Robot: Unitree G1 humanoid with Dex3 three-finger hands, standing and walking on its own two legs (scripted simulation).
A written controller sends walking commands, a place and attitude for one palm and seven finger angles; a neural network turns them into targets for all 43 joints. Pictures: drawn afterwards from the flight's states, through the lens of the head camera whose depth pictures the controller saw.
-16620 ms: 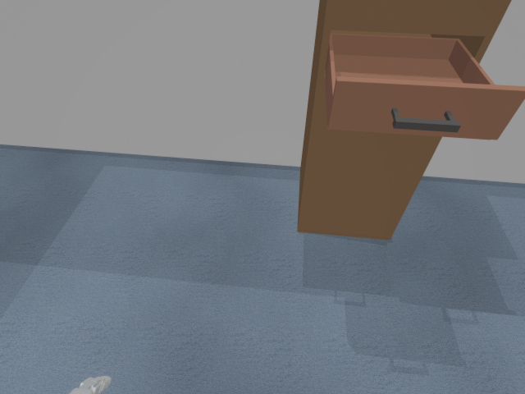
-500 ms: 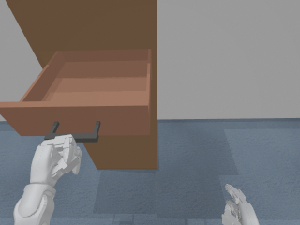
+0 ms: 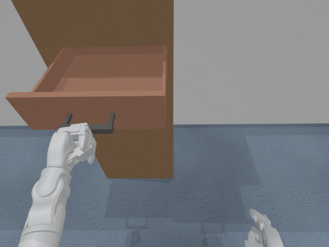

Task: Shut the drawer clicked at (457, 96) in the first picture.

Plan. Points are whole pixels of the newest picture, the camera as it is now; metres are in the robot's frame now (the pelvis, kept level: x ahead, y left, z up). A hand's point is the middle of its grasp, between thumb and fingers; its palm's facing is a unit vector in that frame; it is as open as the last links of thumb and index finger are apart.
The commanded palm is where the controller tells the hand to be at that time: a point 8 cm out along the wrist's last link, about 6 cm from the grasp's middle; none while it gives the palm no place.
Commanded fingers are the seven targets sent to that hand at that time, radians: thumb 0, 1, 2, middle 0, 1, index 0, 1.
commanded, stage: push the drawer shut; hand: left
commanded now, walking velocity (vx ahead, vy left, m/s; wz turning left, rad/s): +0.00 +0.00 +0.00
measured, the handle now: (88, 123) +0.38 +0.22 +0.10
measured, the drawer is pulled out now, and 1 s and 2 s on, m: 0.24 0.10 0.00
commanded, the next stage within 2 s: none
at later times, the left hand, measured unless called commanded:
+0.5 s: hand (99, 124) +0.38 +0.19 +0.10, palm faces +0.05 -1.00 -0.02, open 3.1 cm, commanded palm +0.37 +0.24 +0.10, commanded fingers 0.00 0.90 0.90 -1.40 -1.60 -1.40 -1.60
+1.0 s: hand (106, 105) +0.45 +0.19 +0.10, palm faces +0.05 -1.00 -0.01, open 3.1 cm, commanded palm +0.43 +0.24 +0.10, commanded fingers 0.00 0.90 0.90 -1.40 -1.60 -1.40 -1.60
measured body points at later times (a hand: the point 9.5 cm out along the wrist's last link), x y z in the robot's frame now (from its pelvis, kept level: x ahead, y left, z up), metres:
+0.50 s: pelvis +0.00 +0.01 +0.00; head +0.03 +0.00 +0.45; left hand +0.37 +0.24 +0.11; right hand +0.12 -0.24 -0.11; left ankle +0.04 +0.13 -0.72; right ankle -0.02 -0.09 -0.72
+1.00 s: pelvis +0.01 +0.02 +0.00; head +0.06 +0.01 +0.44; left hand +0.44 +0.24 +0.11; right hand +0.07 -0.25 -0.12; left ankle +0.04 +0.13 -0.72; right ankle -0.02 -0.09 -0.72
